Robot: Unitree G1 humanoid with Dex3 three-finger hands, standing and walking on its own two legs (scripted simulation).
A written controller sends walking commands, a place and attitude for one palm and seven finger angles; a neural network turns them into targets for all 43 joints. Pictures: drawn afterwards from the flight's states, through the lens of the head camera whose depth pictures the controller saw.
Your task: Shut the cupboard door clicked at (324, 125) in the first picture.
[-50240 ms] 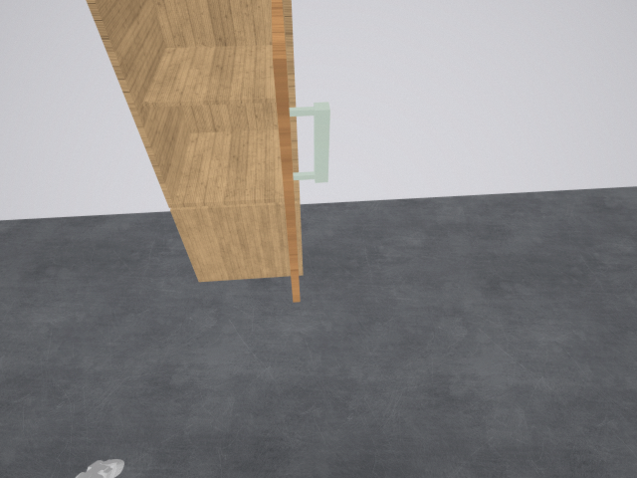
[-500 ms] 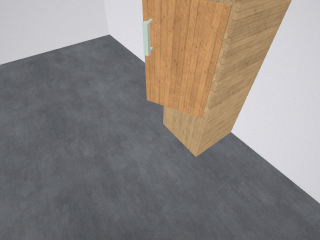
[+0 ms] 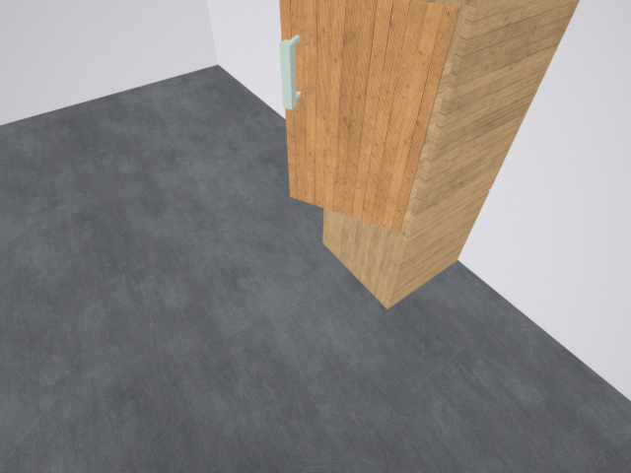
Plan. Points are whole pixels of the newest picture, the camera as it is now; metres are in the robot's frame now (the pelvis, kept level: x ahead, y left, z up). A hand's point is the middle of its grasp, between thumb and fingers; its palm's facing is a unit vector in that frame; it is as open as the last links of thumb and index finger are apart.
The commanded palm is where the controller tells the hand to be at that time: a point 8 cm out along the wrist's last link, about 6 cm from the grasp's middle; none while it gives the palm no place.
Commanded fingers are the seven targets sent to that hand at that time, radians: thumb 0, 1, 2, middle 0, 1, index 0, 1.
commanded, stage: walk to a spot facing it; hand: left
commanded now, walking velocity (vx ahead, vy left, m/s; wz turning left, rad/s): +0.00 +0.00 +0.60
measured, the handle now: (292, 72) +0.91 +0.09 +0.07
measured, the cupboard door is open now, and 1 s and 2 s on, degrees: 29 29 29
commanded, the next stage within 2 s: turn to face it in 1.68 s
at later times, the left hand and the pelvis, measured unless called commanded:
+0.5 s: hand out of the picture +0.01 +0.24 -0.17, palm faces +0.27 -0.92 -0.26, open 7.4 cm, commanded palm none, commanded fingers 0.00 0.90 0.90 -0.20 -0.30 -0.20 -0.30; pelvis -0.01 +0.01 -0.01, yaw +16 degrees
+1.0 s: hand out of the picture -0.07 +0.19 -0.19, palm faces +0.61 -0.75 -0.26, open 7.4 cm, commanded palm none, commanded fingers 0.00 0.90 0.90 -0.20 -0.30 -0.20 -0.30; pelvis +0.01 -0.01 -0.03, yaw +38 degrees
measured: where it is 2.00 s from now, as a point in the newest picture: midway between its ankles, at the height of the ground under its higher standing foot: outside the picture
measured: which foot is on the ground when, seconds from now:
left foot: down 0.00-0.64, up 0.66-0.94, down 0.96-1.00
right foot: down 0.00-0.28, up 0.30-0.64, down 0.66-0.96, up 0.98-1.00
